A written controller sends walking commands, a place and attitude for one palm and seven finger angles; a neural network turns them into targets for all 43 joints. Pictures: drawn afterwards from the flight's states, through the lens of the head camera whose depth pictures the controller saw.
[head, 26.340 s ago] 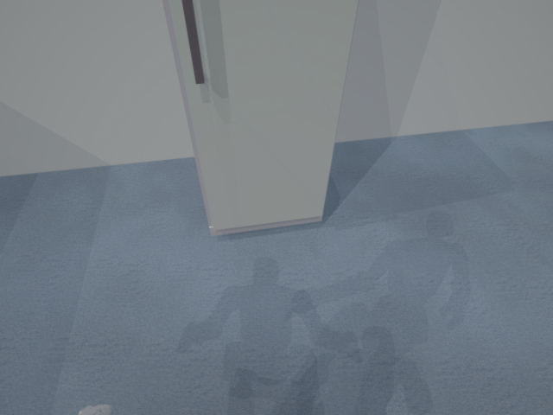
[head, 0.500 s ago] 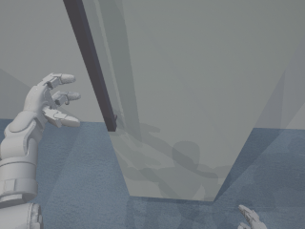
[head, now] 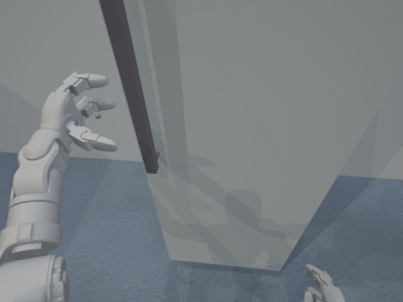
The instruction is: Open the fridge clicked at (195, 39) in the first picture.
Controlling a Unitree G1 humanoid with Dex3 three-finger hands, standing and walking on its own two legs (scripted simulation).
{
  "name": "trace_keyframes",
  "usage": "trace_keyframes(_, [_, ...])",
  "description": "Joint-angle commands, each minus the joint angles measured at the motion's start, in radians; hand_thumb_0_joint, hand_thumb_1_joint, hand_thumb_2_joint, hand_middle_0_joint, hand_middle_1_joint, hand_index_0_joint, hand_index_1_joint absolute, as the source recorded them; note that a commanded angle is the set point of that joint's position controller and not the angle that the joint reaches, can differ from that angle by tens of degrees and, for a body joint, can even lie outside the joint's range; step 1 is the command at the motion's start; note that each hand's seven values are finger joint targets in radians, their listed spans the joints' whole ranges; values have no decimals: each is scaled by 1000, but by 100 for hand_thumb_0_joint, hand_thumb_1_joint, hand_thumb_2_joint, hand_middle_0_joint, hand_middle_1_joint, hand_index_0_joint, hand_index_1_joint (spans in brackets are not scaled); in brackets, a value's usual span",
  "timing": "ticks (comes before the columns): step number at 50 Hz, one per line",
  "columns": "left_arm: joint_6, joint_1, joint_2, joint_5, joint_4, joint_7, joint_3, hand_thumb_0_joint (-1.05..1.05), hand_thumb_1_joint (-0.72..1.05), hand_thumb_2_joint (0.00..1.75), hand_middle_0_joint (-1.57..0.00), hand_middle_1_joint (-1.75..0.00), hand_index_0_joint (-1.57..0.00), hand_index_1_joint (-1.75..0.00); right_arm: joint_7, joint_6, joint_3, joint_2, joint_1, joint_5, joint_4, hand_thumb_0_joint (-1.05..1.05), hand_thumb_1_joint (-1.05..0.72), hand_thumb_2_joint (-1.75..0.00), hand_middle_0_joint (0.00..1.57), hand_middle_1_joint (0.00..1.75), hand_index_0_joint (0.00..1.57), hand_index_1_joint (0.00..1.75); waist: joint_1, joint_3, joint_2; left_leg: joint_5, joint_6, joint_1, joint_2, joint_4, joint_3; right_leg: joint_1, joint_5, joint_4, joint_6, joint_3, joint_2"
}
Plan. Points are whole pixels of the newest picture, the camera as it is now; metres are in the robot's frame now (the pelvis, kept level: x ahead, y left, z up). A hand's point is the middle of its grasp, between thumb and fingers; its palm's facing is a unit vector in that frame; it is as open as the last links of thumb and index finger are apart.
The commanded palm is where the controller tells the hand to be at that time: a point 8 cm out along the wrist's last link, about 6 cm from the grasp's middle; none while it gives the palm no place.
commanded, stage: move the hooked fingers beside the handle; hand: left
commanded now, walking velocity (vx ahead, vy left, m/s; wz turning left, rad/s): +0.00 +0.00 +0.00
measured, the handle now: (134, 73) +0.43 +0.14 +0.27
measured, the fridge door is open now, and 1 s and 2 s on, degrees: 0 0 0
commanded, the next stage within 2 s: none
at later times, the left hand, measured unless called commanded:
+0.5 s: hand (96, 135) +0.38 +0.22 +0.17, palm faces -0.01 -1.00 -0.05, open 14.0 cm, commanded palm +0.35 +0.26 +0.20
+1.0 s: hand (97, 125) +0.36 +0.20 +0.21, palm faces -0.01 -1.00 -0.05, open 14.0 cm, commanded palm +0.34 +0.26 +0.20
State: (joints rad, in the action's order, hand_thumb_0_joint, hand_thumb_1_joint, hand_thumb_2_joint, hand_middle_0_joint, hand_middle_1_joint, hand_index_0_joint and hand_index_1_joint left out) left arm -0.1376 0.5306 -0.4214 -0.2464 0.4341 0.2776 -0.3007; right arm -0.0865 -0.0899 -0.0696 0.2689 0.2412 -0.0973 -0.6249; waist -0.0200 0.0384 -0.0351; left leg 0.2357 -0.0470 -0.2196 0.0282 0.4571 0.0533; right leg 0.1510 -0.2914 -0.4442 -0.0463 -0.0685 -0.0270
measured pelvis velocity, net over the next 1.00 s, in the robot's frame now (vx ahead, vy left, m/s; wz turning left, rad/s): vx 0.00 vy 0.00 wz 0.01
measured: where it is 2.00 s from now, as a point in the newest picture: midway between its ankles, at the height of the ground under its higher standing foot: outside the picture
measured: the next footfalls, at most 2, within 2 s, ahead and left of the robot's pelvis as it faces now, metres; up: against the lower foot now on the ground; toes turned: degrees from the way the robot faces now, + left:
none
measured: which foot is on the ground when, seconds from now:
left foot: down 0.00-1.00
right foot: down 0.00-1.00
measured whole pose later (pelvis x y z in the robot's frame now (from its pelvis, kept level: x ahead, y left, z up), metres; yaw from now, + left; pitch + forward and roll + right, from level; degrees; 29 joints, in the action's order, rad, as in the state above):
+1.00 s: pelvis +0.00 +0.00 +0.00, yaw +1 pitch -2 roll +0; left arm -0.15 0.43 -0.37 -0.26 0.25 0.24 -0.26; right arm -0.09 -0.08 -0.07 0.27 0.24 -0.09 -0.64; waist 0.00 0.02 -0.03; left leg 0.23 -0.05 -0.20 0.04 0.45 0.04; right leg 0.13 -0.29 -0.44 -0.04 -0.08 -0.02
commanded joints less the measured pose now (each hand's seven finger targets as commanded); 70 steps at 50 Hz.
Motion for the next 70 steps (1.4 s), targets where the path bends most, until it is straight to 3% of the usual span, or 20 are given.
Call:
trace_keyframes(1, [-45, 280, -237, -8, -41, 18, -48, 0, -50, 30, -30, -120, -30, -120, -12, -31, 58, 145, -83, -15, 148, 0, -90, -90, 20, 30, 20, 30, 15, 139, 10, -216, -5, 130, -38, -29, -93, 79, 324, 57, 15, 50, 48])
trace_keyframes(4, [-59, 264, -235, -26, -87, 46, -42, 0, -50, 30, -30, -120, -30, -120, -12, -20, 66, 153, -86, -18, 172, 0, -90, -90, 20, 30, 20, 30, 10, 185, 81, -235, -12, 130, -37, -17, -88, 55, 360, 50, 22, 49, 50])
trace_keyframes(10, [105, 468, -337, -48, -508, 17, -142, 0, -50, 30, -30, -120, -30, -120, -15, -60, 55, 122, -115, 6, 188, 0, -90, -90, 20, 30, 20, 30, 16, 421, -64, -417, -8, 344, -41, 13, -119, 11, 416, 24, 12, 53, 37])
trace_keyframes(13, [94, 418, -315, -42, -414, 2, -131, 0, -50, 30, -30, -120, -30, -120, -17, -61, 54, 124, -102, 4, 147, 0, -90, -90, 20, 30, 20, 30, 9, 335, -77, -380, -2, 317, -45, 4, -112, 39, 383, 45, 12, 51, 37])
trace_keyframes(17, [-57, 287, -201, -25, -104, 16, -29, 0, -50, 30, -30, -120, -30, -120, -21, -39, 55, 142, -95, -15, 125, 0, -90, -90, 20, 30, 20, 30, -6, 80, -16, -169, 2, 146, -40, -37, -107, 138, 249, 72, 14, 43, 41])
trace_keyframes(19, [-111, 257, -193, -20, -25, 29, -5, 0, -50, 30, -30, -120, -30, -120, -20, -21, 60, 156, -85, -21, 132, 0, -90, -90, 20, 30, 20, 30, -5, 71, 46, -142, -2, 108, -39, -38, -104, 138, 234, 76, 18, 43, 47])
trace_keyframes(22, [-77, 378, -167, -30, -165, 33, 29, 0, -50, 30, -30, -120, -30, -120, -19, -28, 62, 141, -106, -17, 166, 0, -90, -90, 20, 30, 20, 30, -15, 184, 31, -178, -7, 173, -36, -13, -117, 129, 251, 58, 14, 43, 46])
trace_keyframes(23, [-38, 378, -237, -37, -214, 22, -30, 0, -50, 30, -30, -120, -30, -120, -19, -30, 66, 143, -105, -11, 165, 0, -90, -90, 20, 30, 20, 30, -3, 233, 67, -207, -9, 191, -42, -5, -117, 90, 277, 57, 13, 48, 47])
trace_keyframes(27, [112, 583, -290, -47, -466, -10, -87, 0, -50, 30, -30, -120, -30, -120, -19, -59, 47, 117, -127, 5, 172, 0, -90, -90, 20, 30, 20, 30, -1, 430, -49, -345, 0, 357, -42, 6, -135, 42, 338, 29, 11, 49, 35])
trace_keyframes(30, [102, 490, -293, -23, -351, -36, -104, 0, -50, 30, -30, -120, -30, -120, -17, -59, 45, 121, -109, 8, 139, 0, -90, -90, 20, 30, 20, 30, 8, 328, -78, -336, 10, 318, -49, -15, -133, 64, 312, 44, 6, 46, 34])
trace_keyframes(36, [-117, 207, -182, -10, -11, -4, -11, 0, -50, 30, -30, -120, -30, -120, -9, -7, 56, 146, -97, -18, 149, 0, -90, -90, 20, 30, 20, 30, 21, 86, 42, -166, 6, 100, -43, -48, -106, 101, 254, 67, 12, 37, 47])
trace_keyframes(40, [-45, 288, -194, -43, -302, 11, -32, 0, -50, 30, -30, -120, -30, -120, -7, -17, 63, 132, -132, -12, 204, 0, -90, -90, 20, 30, 20, 30, 23, 269, 78, -272, -7, 195, -41, -12, -107, 32, 350, 42, 13, 42, 45])
trace_keyframes(44, [103, 510, -313, -48, -592, -30, -117, 0, -50, 30, -30, -120, -30, -120, -15, -49, 50, 117, -140, 8, 185, 0, -90, -90, 20, 30, 20, 30, 13, 398, -41, -347, -1, 338, -48, -6, -131, 33, 330, 39, 11, 50, 32])
trace_keyframes(47, [95, 464, -241, -30, -472, -52, -72, 0, -50, 30, -30, -120, -30, -120, -17, -61, 44, 113, -127, 9, 142, 0, -90, -90, 20, 30, 20, 30, -1, 297, -99, -314, 12, 330, -49, -25, -133, 82, 282, 52, 10, 42, 32])
trace_keyframes(52, [-100, 292, -171, -13, -41, -27, 5, 0, -50, 30, -30, -120, -30, -120, -23, -21, 50, 142, -104, -16, 110, 0, -90, -90, 20, 30, 20, 30, -10, 34, 37, -71, -1, 103, -39, -60, -109, 148, 156, 99, 19, 50, 44])
trace_keyframes(55, [-119, 304, -169, -22, -37, 8, 23, 0, -50, 30, -30, -120, -30, -120, -18, -11, 58, 149, -105, -21, 141, 0, -90, -90, 20, 30, 20, 30, -4, 117, 62, -111, -6, 112, -33, -36, -105, 115, 204, 81, 18, 51, 51])
trace_keyframes(62, [135, 561, -307, -45, -473, -16, -110, 0, -50, 30, -30, -120, -30, -120, -13, -57, 46, 113, -135, 4, 171, 0, -90, -90, 20, 30, 20, 30, 10, 443, -53, -342, -11, 331, -31, 6, -118, -14, 375, 30, 12, 60, 39])
trace_keyframes(64, [124, 476, -314, -33, -399, -32, -128, 0, -50, 30, -30, -120, -30, -120, -12, -55, 47, 117, -121, 6, 148, 0, -90, -90, 20, 30, 20, 30, 15, 366, -53, -337, -11, 297, -35, -3, -112, -3, 373, 43, 13, 59, 39])
trace_keyframes(67, [0, 311, -259, -19, -94, -27, -90, 0, -50, 30, -30, -120, -30, -120, -15, -35, 49, 133, -105, -10, 119, 0, -90, -90, 20, 30, 20, 30, 10, 105, 25, -159, -8, 129, -35, -36, -94, 91, 263, 78, 20, 58, 41])
trace_keyframes(70, [-115, 220, -227, -13, 46, 6, -34, 0, -50, 30, -30, -120, -30, -120, -12, -5, 58, 157, -90, -23, 137, 0, -90, -90, 20, 30, 20, 30, 11, 41, 64, -126, -8, 54, -30, -33, -80, 106, 264, 84, 30, 65, 56])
